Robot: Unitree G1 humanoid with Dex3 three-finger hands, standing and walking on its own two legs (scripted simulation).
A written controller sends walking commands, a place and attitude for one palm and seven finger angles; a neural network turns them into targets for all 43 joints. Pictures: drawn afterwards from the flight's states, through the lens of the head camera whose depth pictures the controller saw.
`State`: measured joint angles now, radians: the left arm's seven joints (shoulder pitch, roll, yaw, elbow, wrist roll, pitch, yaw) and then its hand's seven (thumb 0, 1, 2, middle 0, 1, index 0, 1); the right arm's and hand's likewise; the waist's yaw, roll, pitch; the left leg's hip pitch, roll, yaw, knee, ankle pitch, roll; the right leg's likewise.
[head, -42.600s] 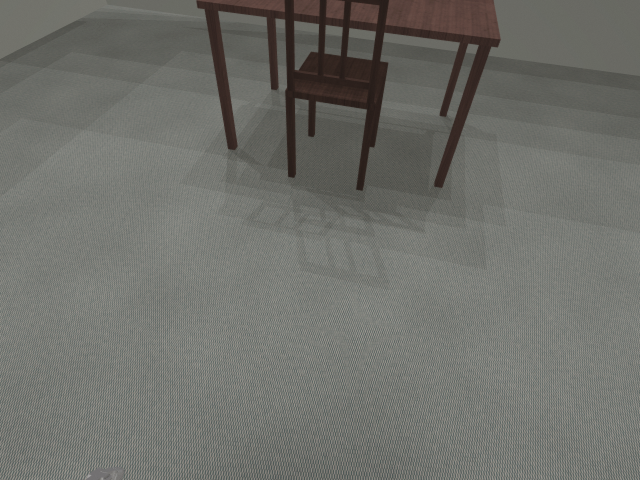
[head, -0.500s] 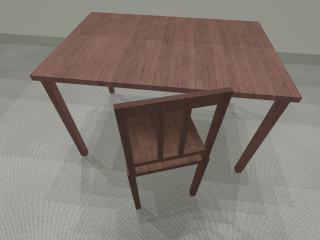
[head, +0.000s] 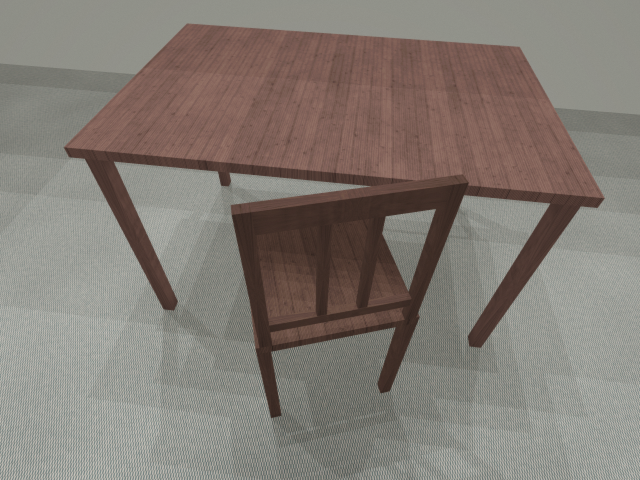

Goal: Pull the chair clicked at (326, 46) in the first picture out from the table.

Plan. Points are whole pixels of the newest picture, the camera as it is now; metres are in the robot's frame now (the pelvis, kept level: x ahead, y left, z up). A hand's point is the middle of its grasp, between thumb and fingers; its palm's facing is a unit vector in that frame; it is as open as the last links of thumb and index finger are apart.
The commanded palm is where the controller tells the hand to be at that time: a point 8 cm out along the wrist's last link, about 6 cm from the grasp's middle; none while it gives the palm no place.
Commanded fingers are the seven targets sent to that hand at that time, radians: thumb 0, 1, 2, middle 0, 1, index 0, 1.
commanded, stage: look again from close up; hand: left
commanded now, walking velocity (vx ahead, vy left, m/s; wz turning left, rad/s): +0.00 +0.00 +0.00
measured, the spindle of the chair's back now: (322, 272) +0.48 +0.03 -0.09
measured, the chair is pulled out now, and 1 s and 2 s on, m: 0.14 0.14 0.14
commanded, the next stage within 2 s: shuffle to correct the standing spot in 0.32 s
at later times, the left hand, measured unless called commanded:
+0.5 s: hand out of the picture -0.03 +0.15 -0.18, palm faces +0.05 -0.99 -0.15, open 7.4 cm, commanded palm none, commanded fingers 0.00 0.90 0.90 -0.20 -0.30 -0.20 -0.30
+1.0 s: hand out of the picture -0.01 +0.10 -0.20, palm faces +0.20 -0.97 -0.13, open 7.4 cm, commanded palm none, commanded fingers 0.00 0.90 0.90 -0.20 -0.30 -0.20 -0.30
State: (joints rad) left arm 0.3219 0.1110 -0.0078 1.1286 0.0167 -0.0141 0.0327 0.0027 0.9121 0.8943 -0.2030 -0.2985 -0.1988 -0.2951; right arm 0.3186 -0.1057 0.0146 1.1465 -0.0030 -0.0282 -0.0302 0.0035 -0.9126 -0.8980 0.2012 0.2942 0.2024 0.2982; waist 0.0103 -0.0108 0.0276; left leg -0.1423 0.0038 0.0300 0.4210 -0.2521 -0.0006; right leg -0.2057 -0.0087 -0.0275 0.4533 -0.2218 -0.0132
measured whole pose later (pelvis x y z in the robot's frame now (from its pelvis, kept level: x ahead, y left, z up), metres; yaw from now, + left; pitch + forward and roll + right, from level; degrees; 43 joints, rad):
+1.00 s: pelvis +0.05 -0.04 -0.02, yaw +10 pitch +0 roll +1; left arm 0.35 0.15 0.03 1.09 0.04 0.05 0.02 0.00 0.91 0.89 -0.20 -0.30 -0.20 -0.29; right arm 0.29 -0.11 -0.02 1.08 -0.03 -0.03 -0.05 0.00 -0.91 -0.90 0.20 0.29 0.20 0.30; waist 0.00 -0.09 0.04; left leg -0.25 0.01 0.04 0.60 -0.34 0.00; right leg -0.34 -0.02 -0.10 0.92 -0.51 -0.03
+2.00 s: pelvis +0.09 -0.19 +0.00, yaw +16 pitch -1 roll +3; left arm 0.32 0.18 0.03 1.06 0.04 0.01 0.04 0.00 0.91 0.89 -0.21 -0.30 -0.20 -0.30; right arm 0.22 -0.16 -0.03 1.07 -0.01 0.04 -0.01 0.00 -0.92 -0.90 0.20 0.29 0.20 0.30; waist 0.05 -0.03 0.03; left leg -0.25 -0.01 0.03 0.64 -0.36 -0.01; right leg -0.22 -0.01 -0.04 0.45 -0.22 -0.07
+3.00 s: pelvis +0.10 -0.13 -0.01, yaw +16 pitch -1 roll +0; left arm 0.29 0.15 -0.01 1.08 0.02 -0.01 0.04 0.00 0.91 0.89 -0.20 -0.30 -0.20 -0.30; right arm 0.29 -0.17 0.00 1.06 -0.01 -0.03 -0.03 0.01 -0.93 -0.90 0.20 0.29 0.20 0.30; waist 0.00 0.02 0.00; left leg -0.15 -0.03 0.05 0.50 -0.34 0.05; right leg -0.23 -0.03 -0.02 0.52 -0.28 0.02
